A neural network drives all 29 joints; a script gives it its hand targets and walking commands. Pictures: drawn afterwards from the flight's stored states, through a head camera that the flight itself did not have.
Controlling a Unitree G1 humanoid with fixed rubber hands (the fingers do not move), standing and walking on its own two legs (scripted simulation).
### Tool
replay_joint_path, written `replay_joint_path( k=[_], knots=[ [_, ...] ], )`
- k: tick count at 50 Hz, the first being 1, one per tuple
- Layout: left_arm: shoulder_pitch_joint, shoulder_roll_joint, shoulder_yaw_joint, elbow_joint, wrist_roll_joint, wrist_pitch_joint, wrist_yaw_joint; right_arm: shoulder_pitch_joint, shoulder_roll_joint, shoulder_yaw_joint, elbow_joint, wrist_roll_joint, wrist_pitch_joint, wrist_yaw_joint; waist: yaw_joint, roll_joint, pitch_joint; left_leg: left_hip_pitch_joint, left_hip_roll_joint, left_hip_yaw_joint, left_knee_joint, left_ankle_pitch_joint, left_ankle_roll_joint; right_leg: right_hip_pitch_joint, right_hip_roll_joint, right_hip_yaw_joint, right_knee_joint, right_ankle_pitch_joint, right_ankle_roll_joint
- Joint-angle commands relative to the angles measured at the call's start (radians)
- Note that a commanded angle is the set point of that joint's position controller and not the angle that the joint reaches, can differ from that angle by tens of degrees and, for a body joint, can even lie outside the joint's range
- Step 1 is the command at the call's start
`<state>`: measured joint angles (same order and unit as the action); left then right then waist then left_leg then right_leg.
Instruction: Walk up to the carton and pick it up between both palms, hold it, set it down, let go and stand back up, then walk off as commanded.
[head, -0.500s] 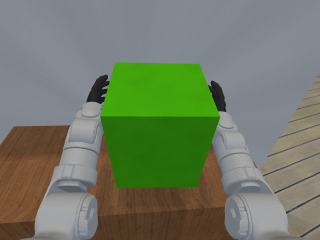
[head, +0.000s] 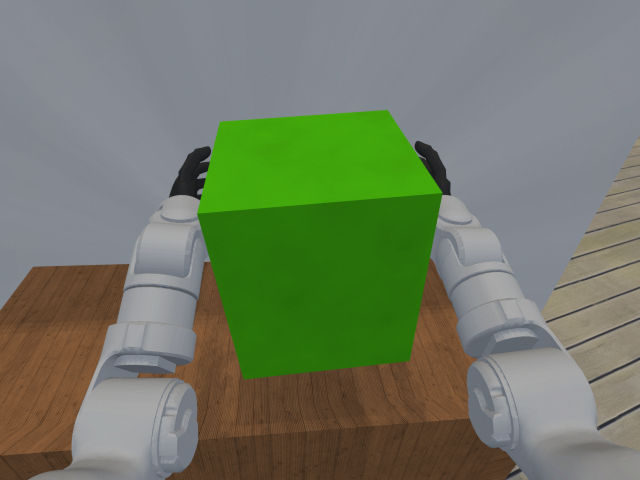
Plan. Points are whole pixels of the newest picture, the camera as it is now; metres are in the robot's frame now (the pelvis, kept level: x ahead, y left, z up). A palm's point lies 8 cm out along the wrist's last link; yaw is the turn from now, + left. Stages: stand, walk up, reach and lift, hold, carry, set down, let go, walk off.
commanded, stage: reach and lift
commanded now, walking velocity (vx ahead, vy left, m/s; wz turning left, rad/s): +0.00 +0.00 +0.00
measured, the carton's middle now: (316, 243) +0.37 +0.00 +0.19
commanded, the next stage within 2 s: hold in 1.00 s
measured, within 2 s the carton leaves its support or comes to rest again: neither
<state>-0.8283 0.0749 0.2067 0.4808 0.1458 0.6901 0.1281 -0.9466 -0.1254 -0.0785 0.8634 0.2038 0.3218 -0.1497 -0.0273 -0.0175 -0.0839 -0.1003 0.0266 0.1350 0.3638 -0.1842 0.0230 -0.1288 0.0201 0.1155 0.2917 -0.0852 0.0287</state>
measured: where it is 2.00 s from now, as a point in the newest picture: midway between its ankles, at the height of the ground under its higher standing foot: outside the picture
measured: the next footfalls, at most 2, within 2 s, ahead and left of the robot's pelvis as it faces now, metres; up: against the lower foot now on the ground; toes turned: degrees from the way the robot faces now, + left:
none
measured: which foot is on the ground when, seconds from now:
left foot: down 0.00-1.00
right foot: down 0.00-1.00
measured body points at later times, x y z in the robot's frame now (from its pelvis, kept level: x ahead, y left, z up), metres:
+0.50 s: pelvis +0.00 +0.00 +0.00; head -0.07 +0.00 +0.44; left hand +0.39 +0.15 +0.25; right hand +0.41 -0.15 +0.27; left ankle +0.02 +0.10 -0.75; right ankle +0.05 -0.14 -0.75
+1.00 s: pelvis +0.00 +0.00 +0.00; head -0.08 +0.00 +0.44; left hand +0.39 +0.15 +0.27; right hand +0.41 -0.15 +0.29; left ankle +0.02 +0.10 -0.75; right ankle +0.05 -0.14 -0.75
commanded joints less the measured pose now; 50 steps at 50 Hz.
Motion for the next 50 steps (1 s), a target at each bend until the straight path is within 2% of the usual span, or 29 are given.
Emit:
replay_joint_path(
  k=[1,2,3,5,7,10,12,13,14,16,17,18,20,21,23,24,25,27,28,30,34,37,39,44,45,46,48,49,50],
  knots=[
    [-0.934,-0.713,-0.386,-0.329,-0.12,-0.052,-0.081,-0.84,0.638,0.369,-0.305,0.209,-0.017,0.155,0.022,0.098,-0.435,0.199,-0.007,-0.186,-0.004,0.396,-0.09,0.075,0.07,-0.152,-0.022,0.084,-0.04],
    [-0.924,-0.694,-0.354,-0.264,-0.094,-0.043,-0.083,-0.892,0.641,0.367,-0.304,0.21,-0.008,0.154,0.043,0.072,-0.38,0.142,-0.009,-0.186,-0.031,0.301,-0.071,0.069,0.073,-0.158,-0.029,0.022,-0.034],
    [-0.974,-0.694,-0.347,-0.241,-0.088,-0.047,-0.084,-0.935,0.62,0.348,-0.289,0.203,-0.008,0.164,0.04,0.104,-0.395,0.104,-0.008,-0.188,-0.054,0.207,-0.074,0.084,0.068,-0.158,-0.025,-0.019,-0.04],
    [-0.936,-0.701,-0.346,-0.222,-0.097,-0.033,-0.083,-0.964,0.629,0.348,-0.32,0.208,-0.003,0.163,0.043,0.107,-0.424,0.112,-0.005,-0.193,-0.042,0.239,-0.073,0.089,0.065,-0.152,-0.023,0.01,-0.043],
    [-0.992,-0.716,-0.38,-0.296,-0.128,-0.041,-0.08,-0.905,0.62,0.33,-0.278,0.209,0.011,0.164,0.005,0.123,-0.467,0.163,0.014,-0.216,-0.031,0.309,-0.1,0.078,0.076,-0.157,-0.006,0.055,-0.04],
    [-1.033,-0.682,-0.361,-0.293,-0.139,-0.051,-0.072,-0.965,0.657,0.35,-0.302,0.211,0.017,0.165,0.038,0.064,-0.507,0.139,-0.003,-0.203,-0.032,0.257,-0.077,0.078,0.072,-0.147,-0.019,0.033,-0.032],
    [-1.008,-0.669,-0.294,-0.182,-0.11,-0.037,-0.092,-0.97,0.658,0.329,-0.25,0.196,0.031,0.166,0.052,0.052,-0.381,0.042,-0.011,-0.192,-0.058,0.177,-0.054,0.095,0.062,-0.141,-0.022,-0.003,-0.037],
    [-1.014,-0.668,-0.289,-0.205,-0.103,-0.035,-0.089,-1.02,0.689,0.368,-0.319,0.215,0.03,0.165,0.081,0.027,-0.459,0.055,-0.016,-0.187,-0.048,0.192,-0.038,0.121,0.064,-0.14,-0.02,0.01,-0.034],
    [-1.018,-0.658,-0.307,-0.22,-0.124,-0.041,-0.091,-0.977,0.678,0.344,-0.281,0.21,0.044,0.159,0.059,0.028,-0.464,0.082,-0.019,-0.181,-0.041,0.178,-0.044,0.093,0.064,-0.129,-0.029,0.021,-0.029],
    [-1.029,-0.63,-0.248,-0.18,-0.105,-0.041,-0.101,-0.96,0.692,0.331,-0.221,0.217,0.06,0.156,0.072,0.015,-0.417,0.033,-0.024,-0.176,-0.057,0.145,-0.029,0.112,0.061,-0.122,-0.03,0.017,-0.03],
    [-0.99,-0.616,-0.24,-0.12,-0.074,-0.025,-0.112,-0.924,0.648,0.296,-0.178,0.186,0.067,0.154,0.041,0.045,-0.36,0.005,-0.025,-0.172,-0.072,0.107,-0.03,0.099,0.057,-0.126,-0.033,-0.002,-0.036],
    [-0.99,-0.607,-0.236,-0.161,-0.056,-0.024,-0.121,-0.919,0.68,0.32,-0.218,0.199,0.065,0.152,0.065,0.034,-0.408,0.006,-0.033,-0.166,-0.062,0.121,-0.025,0.154,0.057,-0.125,-0.022,0.034,-0.029],
    [-1.06,-0.631,-0.269,-0.213,-0.107,-0.03,-0.121,-1.014,0.694,0.343,-0.295,0.225,0.057,0.148,0.062,0.038,-0.505,0.07,-0.025,-0.17,-0.033,0.218,-0.036,0.141,0.062,-0.128,-0.016,0.062,-0.026],
    [-1.05,-0.636,-0.28,-0.242,-0.117,-0.032,-0.118,-0.963,0.687,0.343,-0.27,0.241,0.072,0.142,0.037,0.036,-0.512,0.07,-0.031,-0.174,-0.026,0.261,-0.05,0.152,0.071,-0.131,-0.015,0.087,-0.026],
    [-1.045,-0.618,-0.272,-0.181,-0.104,-0.018,-0.123,-0.968,0.677,0.321,-0.223,0.213,0.096,0.135,0.025,0.049,-0.451,0.021,-0.03,-0.172,-0.041,0.18,-0.041,0.138,0.064,-0.118,-0.023,0.045,-0.028],
    [-1.085,-0.612,-0.269,-0.24,-0.103,-0.023,-0.12,-0.998,0.719,0.356,-0.277,0.248,0.083,0.139,0.06,0.057,-0.492,0.039,-0.029,-0.178,-0.022,0.234,-0.038,0.145,0.067,-0.121,-0.005,0.068,-0.022],
    [-1.1,-0.636,-0.29,-0.229,-0.125,-0.021,-0.121,-1.016,0.702,0.344,-0.282,0.249,0.085,0.139,0.039,0.061,-0.493,0.053,-0.024,-0.176,-0.027,0.214,-0.047,0.14,0.071,-0.121,-0.009,0.05,-0.022],
    [-1.12,-0.628,-0.297,-0.237,-0.137,-0.029,-0.113,-1.076,0.73,0.367,-0.36,0.264,0.08,0.133,0.052,0.035,-0.552,0.053,-0.038,-0.18,-0.008,0.242,-0.036,0.136,0.074,-0.123,-0.007,0.067,-0.023],
    [-1.081,-0.608,-0.267,-0.189,-0.113,-0.021,-0.115,-1.03,0.713,0.351,-0.295,0.262,0.097,0.133,0.066,0.05,-0.471,0.022,-0.039,-0.173,-0.016,0.216,-0.037,0.114,0.068,-0.117,-0.015,0.043,-0.027],
    [-1.068,-0.605,-0.261,-0.189,-0.109,-0.012,-0.126,-0.97,0.692,0.334,-0.232,0.26,0.104,0.129,0.034,0.055,-0.447,0.023,-0.025,-0.174,-0.033,0.206,-0.045,0.148,0.076,-0.121,-0.005,0.067,-0.027],
    [-1.086,-0.643,-0.295,-0.197,-0.117,0.003,-0.133,-1.042,0.672,0.328,-0.3,0.27,0.104,0.128,0.032,0.084,-0.506,0.049,-0.017,-0.184,-0.02,0.242,-0.058,0.149,0.078,-0.122,-0.002,0.071,-0.032],
    [-1.076,-0.579,-0.206,-0.103,-0.077,0.012,-0.146,-0.997,0.677,0.292,-0.192,0.237,0.134,0.131,0.044,0.03,-0.37,-0.056,-0.02,-0.171,-0.077,0.066,-0.023,0.141,0.07,-0.113,-0.014,0.001,-0.023],
    [-1.148,-0.586,-0.238,-0.171,-0.099,-0.006,-0.144,-1.023,0.695,0.29,-0.205,0.246,0.13,0.131,0.039,0.05,-0.434,-0.054,-0.02,-0.183,-0.073,0.056,-0.034,0.159,0.07,-0.108,-0.004,0.013,-0.025],
    [-1.102,-0.598,-0.254,-0.152,-0.091,0.015,-0.148,-1.013,0.683,0.301,-0.213,0.266,0.141,0.122,0.018,0.074,-0.447,-0.036,-0.017,-0.184,-0.053,0.148,-0.053,0.187,0.076,-0.114,0.003,0.07,-0.028],
    [-1.075,-0.59,-0.251,-0.168,-0.086,0.022,-0.15,-1.013,0.69,0.327,-0.256,0.282,0.141,0.114,0.032,0.08,-0.48,-0.013,-0.031,-0.172,-0.033,0.187,-0.046,0.191,0.072,-0.105,0.004,0.107,-0.024],
    [-1.107,-0.581,-0.243,-0.137,-0.085,0.023,-0.158,-0.988,0.664,0.284,-0.191,0.261,0.15,0.113,0.003,0.078,-0.436,-0.028,-0.019,-0.181,-0.058,0.132,-0.055,0.174,0.075,-0.112,-0.001,0.066,-0.024],
    [-1.062,-0.57,-0.243,-0.16,-0.092,0.038,-0.169,-1.002,0.667,0.321,-0.273,0.287,0.157,0.102,0.009,0.066,-0.471,0.001,-0.032,-0.171,-0.025,0.235,-0.049,0.212,0.081,-0.108,-0.001,0.144,-0.024],
    [-1.121,-0.592,-0.255,-0.148,-0.115,0.033,-0.168,-1.021,0.651,0.287,-0.238,0.282,0.16,0.099,-0.005,0.093,-0.467,-0.016,-0.022,-0.174,-0.039,0.182,-0.062,0.197,0.079,-0.101,-0.003,0.088,-0.027],
    [-1.171,-0.61,-0.294,-0.256,-0.146,0.017,-0.157,-1.033,0.694,0.317,-0.292,0.298,0.157,0.106,0.003,0.08,-0.524,-0.007,-0.015,-0.192,-0.037,0.223,-0.061,0.219,0.088,-0.108,0.021,0.131,-0.025]
  ],
)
